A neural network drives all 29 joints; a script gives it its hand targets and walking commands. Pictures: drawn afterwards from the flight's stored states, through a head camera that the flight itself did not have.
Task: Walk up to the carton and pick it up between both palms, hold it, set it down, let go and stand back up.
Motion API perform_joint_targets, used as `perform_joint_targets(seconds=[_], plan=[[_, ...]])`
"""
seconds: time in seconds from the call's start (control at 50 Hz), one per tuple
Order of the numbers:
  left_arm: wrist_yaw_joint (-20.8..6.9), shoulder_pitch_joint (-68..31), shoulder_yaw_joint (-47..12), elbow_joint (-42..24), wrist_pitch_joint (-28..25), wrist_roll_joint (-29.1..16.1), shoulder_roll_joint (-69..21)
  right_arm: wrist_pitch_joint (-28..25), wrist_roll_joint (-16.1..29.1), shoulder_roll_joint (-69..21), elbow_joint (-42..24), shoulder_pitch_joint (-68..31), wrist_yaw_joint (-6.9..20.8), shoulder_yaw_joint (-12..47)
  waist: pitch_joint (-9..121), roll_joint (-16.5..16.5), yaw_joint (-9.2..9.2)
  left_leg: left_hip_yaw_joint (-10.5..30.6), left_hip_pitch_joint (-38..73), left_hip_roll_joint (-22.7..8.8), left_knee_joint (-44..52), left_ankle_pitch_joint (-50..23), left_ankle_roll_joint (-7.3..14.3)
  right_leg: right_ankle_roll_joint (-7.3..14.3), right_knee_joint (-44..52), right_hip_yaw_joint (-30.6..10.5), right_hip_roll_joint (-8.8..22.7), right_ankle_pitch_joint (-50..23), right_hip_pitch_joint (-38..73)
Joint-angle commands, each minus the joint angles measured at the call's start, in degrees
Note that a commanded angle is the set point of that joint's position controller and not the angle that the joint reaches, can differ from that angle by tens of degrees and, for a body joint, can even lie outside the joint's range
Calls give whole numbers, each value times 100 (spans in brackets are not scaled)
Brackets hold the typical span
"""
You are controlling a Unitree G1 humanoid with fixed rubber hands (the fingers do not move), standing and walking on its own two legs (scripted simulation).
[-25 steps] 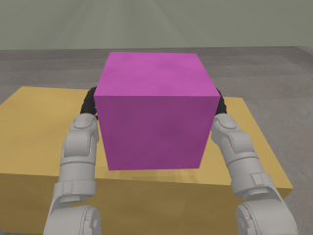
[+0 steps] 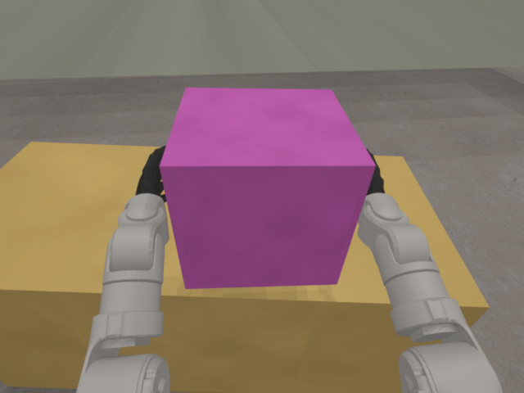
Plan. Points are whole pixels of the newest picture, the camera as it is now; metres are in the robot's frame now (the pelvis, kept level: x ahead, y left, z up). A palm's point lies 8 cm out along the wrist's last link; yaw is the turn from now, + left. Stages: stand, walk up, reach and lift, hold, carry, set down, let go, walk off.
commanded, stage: hold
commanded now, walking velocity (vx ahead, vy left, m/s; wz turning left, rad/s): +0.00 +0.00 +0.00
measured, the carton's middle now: (261, 185) +0.39 +0.00 +0.16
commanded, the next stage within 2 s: set down in 0.30 s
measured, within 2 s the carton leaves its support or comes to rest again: neither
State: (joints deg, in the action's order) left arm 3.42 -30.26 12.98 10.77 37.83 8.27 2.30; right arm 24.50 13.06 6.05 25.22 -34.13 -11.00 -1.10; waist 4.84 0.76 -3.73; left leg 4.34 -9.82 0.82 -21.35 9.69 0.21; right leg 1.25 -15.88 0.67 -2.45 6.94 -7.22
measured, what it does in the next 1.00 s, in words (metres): stands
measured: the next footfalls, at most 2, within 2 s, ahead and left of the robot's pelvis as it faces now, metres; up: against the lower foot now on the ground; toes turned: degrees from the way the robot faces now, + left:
none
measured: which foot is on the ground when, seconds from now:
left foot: down 0.00-1.00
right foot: down 0.00-1.00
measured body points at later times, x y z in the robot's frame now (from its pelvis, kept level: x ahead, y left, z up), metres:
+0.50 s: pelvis +0.00 +0.00 +0.00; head -0.04 +0.01 +0.45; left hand +0.38 +0.17 +0.17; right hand +0.38 -0.16 +0.17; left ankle +0.02 +0.11 -0.75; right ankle +0.02 -0.11 -0.75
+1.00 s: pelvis +0.02 +0.00 +0.00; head +0.00 +0.02 +0.45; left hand +0.40 +0.17 +0.11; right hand +0.40 -0.16 +0.12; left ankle +0.02 +0.11 -0.75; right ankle +0.02 -0.11 -0.75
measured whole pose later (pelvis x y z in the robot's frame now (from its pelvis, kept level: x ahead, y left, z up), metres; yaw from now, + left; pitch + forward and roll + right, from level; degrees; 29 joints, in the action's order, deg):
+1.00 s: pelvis +0.02 +0.00 +0.00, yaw +1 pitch +0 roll -1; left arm 5.2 -29.4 10.7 25.0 17.9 7.9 1.8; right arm 3.9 5.8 4.1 36.8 -30.5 -7.3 -4.6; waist 2.7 2.2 -2.7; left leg 5.0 -10.2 0.9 -21.6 11.1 0.1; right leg 1.4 -15.6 2.1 -2.2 8.5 -7.0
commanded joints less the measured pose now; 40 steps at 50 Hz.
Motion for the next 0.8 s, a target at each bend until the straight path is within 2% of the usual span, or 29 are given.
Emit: perform_joint_targets(seconds=[0.0, 0.04, 0.06, 0.08, 0.12, 0.14, 0.18, 0.2, 0.22, 0.26, 0.28, 0.3, 0.34, 0.42, 0.52, 0.56, 0.58, 0.6, 0.66, 0.7, 0.72, 0.78], plan=[[-819, -4764, -3365, -1559, -583, -1097, -3922, -428, 699, -4038, -2404, -5001, 734, 2541, 2795, -275, -5, -55, 1044, 124, 167, -1379, -162, -291, 127, 29, -44, -898, 784], [-874, -4520, -3128, -1253, -497, -911, -3816, -405, 638, -4012, -2275, -4936, 728, 2503, 2441, -243, 83, -105, 819, 146, 245, -1121, -97, -329, 167, -17, 19, -796, 886], [-916, -4500, -3007, -1169, -466, -796, -3726, -367, 634, -4041, -1994, -4820, 737, 2468, 2246, -213, 129, -167, 778, 158, 324, -991, -66, -345, 169, -25, 51, -724, 881], [-956, -4436, -2952, -1151, -455, -763, -3705, -388, 642, -4084, -2033, -4868, 726, 2514, 2250, -154, 139, -169, 754, 152, 319, -1013, -50, -368, 149, -35, 62, -782, 947], [-967, -4555, -3060, -1274, -469, -820, -3708, -404, 561, -4011, -1995, -4817, 717, 2409, 2360, -226, 51, -130, 817, 164, 305, -1138, -98, -333, 138, -24, 18, -818, 906], [-971, -4609, -3237, -1461, -490, -939, -3839, -454, 674, -4083, -2214, -4867, 703, 2483, 2627, -343, -46, -116, 1010, 149, 229, -1331, -135, -300, 104, -31, 17, -1013, 960], [-953, -4747, -3371, -1573, -549, -1058, -3894, -488, 719, -4126, -2447, -5022, 661, 2539, 2863, -391, -88, -94, 1035, 168, 130, -1591, -189, -327, 58, -9, 8, -1354, 1010], [-959, -4713, -3288, -1502, -574, -1033, -3852, -481, 740, -4118, -2545, -5122, 639, 2596, 2890, -255, -36, -111, 980, 169, 120, -1492, -144, -370, 53, -26, 9, -1420, 1053], [-965, -4801, -3316, -1580, -599, -1035, -3833, -459, 695, -4126, -2428, -5001, 628, 2545, 2796, -304, -93, -90, 942, 189, 136, -1452, -145, -371, 19, -22, 38, -1448, 1025], [-933, -4675, -3355, -1687, -598, -1064, -3835, -452, 769, -4091, -2611, -4948, 622, 2600, 2852, -374, -85, -78, 997, 174, 75, -1712, -192, -366, 4, 18, -24, -1673, 1029], [-927, -4641, -3365, -1707, -570, -1047, -3839, -419, 723, -4020, -2477, -4803, 617, 2589, 2804, -435, -125, -75, 1064, 175, 80, -1695, -228, -339, 21, 45, -13, -1573, 1009], [-962, -4834, -3319, -1332, -517, -974, -3873, -439, 650, -3969, -2217, -5104, 654, 2538, 2704, -408, -181, -103, 1271, 159, 115, -1429, -165, -356, 23, 67, -30, -1303, 1060], [-1019, -4930, -3192, -1326, -679, -943, -3780, -565, 487, -4025, -2035, -5052, 712, 2339, 2612, -263, -206, -130, 1186, 148, 202, -1192, -118, -379, 67, 68, -6, -1071, 1031], [-1070, -4881, -2847, -624, -992, -729, -3763, -1040, 121, -3988, -1755, -5354, 812, 2014, 2344, -160, -60, -189, 871, 150, 391, -601, 0, -360, 46, 114, 84, -707, 1031], [-1112, -4515, -2471, -77, -1477, -315, -3820, -1718, -339, -3822, -1063, -4974, 986, 1602, 2282, -383, 36, -272, 1275, 89, 346, -1189, -145, -312, 58, 322, 31, -857, 1034], [-1135, -4296, -2339, 67, -1593, -161, -3772, -1948, -500, -3698, -812, -4867, 1031, 1496, 2201, -320, 78, -303, 1376, 76, 319, -1384, -155, -268, 53, 367, 18, -958, 1089], [-1153, -4220, -2263, 261, -1637, -83, -3725, -2024, -633, -3643, -628, -4735, 1047, 1389, 2039, -292, -2, -328, 1362, 91, 361, -1333, -152, -276, 115, 378, 30, -890, 1057], [-1173, -4106, -2228, 387, -1683, -37, -3687, -2101, -705, -3599, -494, -4620, 1060, 1393, 1865, -188, 50, -359, 1302, 102, 393, -1299, -137, -295, 104, 402, 28, -913, 1086], [-1234, -4036, -2121, 531, -1847, 73, -3622, -2347, -879, -3558, -316, -4527, 1073, 1266, 1694, -185, 56, -433, 1130, 98, 431, -1216, -139, -319, 87, 422, 68, -1002, 1222], [-1201, -4058, -2303, 409, -1967, -11, -3742, -2538, -837, -3633, -559, -4605, 1082, 1402, 2102, -260, 59, -446, 1282, 130, 300, -1742, -163, -309, 21, 414, 61, -1468, 1344], [-1149, -4247, -2580, 142, -2080, -203, -3901, -2665, -785, -3663, -789, -4753, 1083, 1479, 2493, -380, 28, -394, 1412, 104, 181, -2033, -271, -272, -21, 440, 36, -1645, 1386], [-853, -4607, -3270, -436, -2401, -509, -4228, -2893, -606, -3805, -1302, -4959, 1113, 1912, 3348, -542, -15, -286, 1905, 95, -177, -3194, -432, -243, -130, 445, -65, -2277, 1204]])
